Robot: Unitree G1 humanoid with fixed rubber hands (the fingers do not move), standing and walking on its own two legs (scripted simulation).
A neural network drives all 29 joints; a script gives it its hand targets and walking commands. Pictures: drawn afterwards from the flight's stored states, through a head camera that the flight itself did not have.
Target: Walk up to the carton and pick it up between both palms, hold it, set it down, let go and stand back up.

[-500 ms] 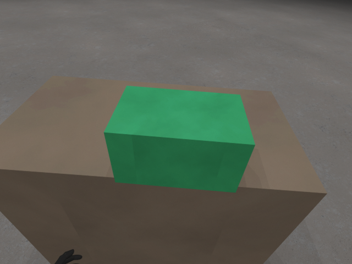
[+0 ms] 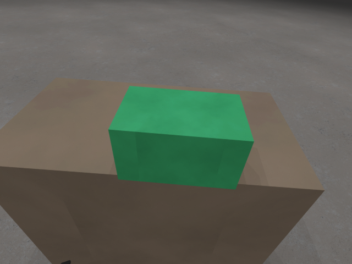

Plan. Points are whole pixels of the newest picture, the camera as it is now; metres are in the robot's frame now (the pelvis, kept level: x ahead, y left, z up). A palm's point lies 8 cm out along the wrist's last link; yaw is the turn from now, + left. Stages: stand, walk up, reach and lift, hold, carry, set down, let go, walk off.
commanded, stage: stand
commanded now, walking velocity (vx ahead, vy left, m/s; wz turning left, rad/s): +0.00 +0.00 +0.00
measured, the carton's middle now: (180, 135) +0.45 +0.01 +0.10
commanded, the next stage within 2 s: none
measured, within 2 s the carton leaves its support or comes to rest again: neither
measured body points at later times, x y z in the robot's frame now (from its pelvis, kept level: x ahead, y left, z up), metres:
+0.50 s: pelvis -0.01 +0.00 +0.00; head -0.04 +0.00 +0.45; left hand +0.10 +0.28 -0.11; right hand +0.09 -0.26 -0.11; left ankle +0.03 +0.13 -0.73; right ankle -0.03 -0.14 -0.73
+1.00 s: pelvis -0.01 +0.00 +0.00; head -0.04 +0.01 +0.45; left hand +0.08 +0.28 -0.12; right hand +0.08 -0.26 -0.11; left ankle +0.03 +0.13 -0.73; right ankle -0.03 -0.14 -0.73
